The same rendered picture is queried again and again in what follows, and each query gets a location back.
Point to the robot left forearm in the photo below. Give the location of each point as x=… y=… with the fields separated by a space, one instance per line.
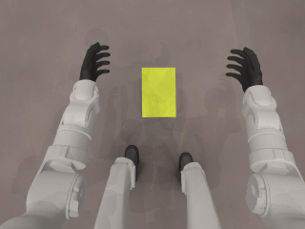
x=69 y=151

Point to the left robot upper arm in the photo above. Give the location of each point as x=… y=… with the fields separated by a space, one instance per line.
x=55 y=197

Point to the right robot thigh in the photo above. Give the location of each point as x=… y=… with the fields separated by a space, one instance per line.
x=201 y=211

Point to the robot right hand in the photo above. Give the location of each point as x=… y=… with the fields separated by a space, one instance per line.
x=250 y=73

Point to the robot left shin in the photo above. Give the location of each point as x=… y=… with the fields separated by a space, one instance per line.
x=123 y=159

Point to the right robot upper arm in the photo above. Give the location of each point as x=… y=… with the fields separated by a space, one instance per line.
x=278 y=199

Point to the robot right forearm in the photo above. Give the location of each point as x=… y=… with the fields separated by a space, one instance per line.
x=268 y=149

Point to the carton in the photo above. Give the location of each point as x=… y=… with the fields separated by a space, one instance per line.
x=158 y=92

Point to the robot left hand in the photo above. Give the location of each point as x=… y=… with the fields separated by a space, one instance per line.
x=89 y=67

